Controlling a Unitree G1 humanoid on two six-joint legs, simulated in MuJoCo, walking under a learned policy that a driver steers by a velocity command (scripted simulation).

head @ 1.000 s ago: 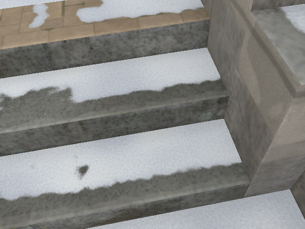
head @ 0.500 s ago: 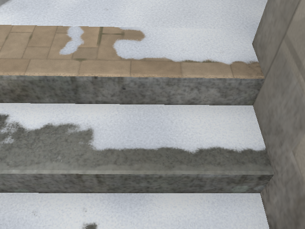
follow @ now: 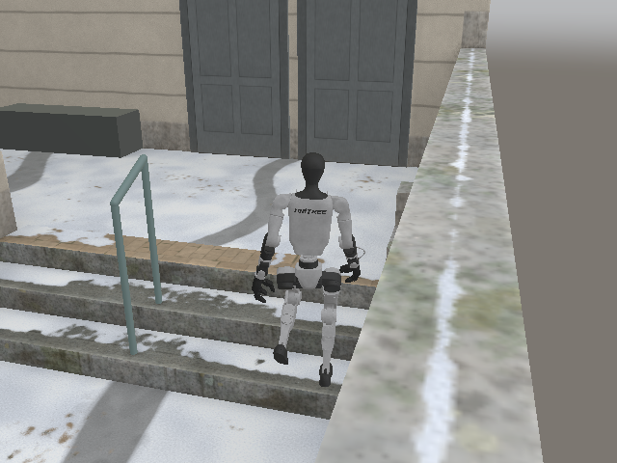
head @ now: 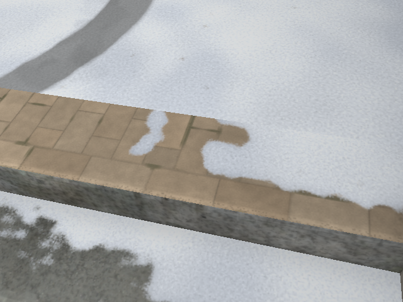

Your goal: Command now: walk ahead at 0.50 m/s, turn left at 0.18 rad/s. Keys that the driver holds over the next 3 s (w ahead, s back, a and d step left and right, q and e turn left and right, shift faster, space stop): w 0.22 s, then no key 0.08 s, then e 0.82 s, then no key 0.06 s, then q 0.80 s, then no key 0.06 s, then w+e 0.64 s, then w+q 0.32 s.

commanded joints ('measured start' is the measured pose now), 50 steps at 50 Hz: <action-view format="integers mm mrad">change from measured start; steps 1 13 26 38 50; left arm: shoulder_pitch -13 333 35 -107 43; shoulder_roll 17 16 -11 31 203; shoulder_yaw -5 4 41 58 104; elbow -4 55 -192 -290 -366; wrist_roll -23 -11 28 15 1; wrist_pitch -45 -36 45 114 69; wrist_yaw -23 51 19 41 19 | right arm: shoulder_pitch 58 -442 -22 80 110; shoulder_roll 52 169 87 -42 -8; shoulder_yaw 42 92 8 -16 -27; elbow -77 -312 22 -26 -137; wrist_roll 5 14 38 12 34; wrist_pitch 9 4 -39 -84 46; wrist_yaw -2 16 -18 -37 -37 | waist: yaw -90 89 74 43 112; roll -74 -124 -66 21 -334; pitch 32 167 -24 -66 -91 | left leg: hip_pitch -138 -681 319 538 197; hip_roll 57 221 402 461 198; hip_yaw -31 204 -166 260 226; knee -158 -30 -1370 -1480 -604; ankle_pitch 56 -310 -143 154 -435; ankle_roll -13 -19 122 86 -203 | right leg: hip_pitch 62 500 -150 -235 361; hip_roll -150 -201 -39 -40 -383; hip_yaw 293 265 200 75 622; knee -535 -752 887 668 -512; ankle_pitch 51 197 173 291 701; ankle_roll -74 -140 -7 46 -259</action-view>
